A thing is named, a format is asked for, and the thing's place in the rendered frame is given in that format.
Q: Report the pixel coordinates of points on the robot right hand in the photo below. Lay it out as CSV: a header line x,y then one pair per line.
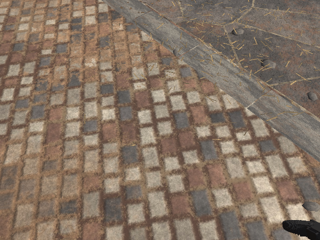
x,y
309,229

